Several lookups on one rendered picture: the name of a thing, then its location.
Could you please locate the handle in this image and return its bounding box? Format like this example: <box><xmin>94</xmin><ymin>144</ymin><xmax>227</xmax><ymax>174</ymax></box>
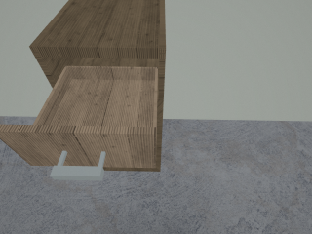
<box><xmin>50</xmin><ymin>150</ymin><xmax>106</xmax><ymax>181</ymax></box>

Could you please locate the cabinet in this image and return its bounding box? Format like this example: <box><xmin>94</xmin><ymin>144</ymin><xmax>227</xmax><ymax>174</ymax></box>
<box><xmin>29</xmin><ymin>0</ymin><xmax>166</xmax><ymax>172</ymax></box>

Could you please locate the drawer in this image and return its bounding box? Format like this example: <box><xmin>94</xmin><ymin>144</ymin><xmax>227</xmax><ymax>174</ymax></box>
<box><xmin>0</xmin><ymin>65</ymin><xmax>158</xmax><ymax>169</ymax></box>

